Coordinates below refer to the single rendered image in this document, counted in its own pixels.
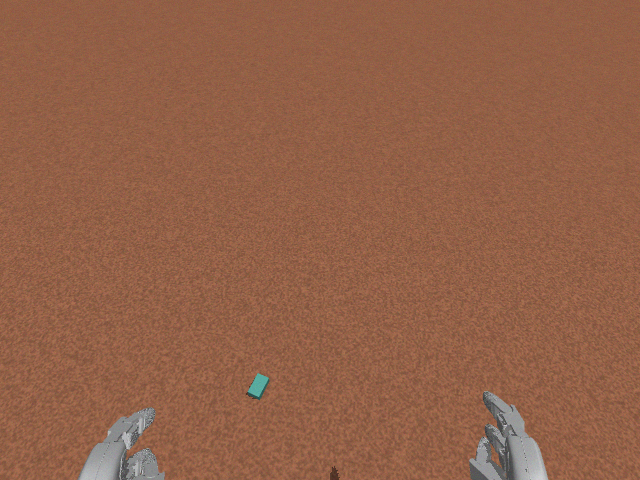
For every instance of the left robot hand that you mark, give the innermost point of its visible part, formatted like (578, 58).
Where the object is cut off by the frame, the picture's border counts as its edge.
(107, 460)

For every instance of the small box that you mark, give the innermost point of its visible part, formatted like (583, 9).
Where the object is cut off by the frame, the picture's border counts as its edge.
(258, 386)

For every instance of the right robot hand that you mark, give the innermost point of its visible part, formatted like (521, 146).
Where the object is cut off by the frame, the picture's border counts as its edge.
(519, 454)

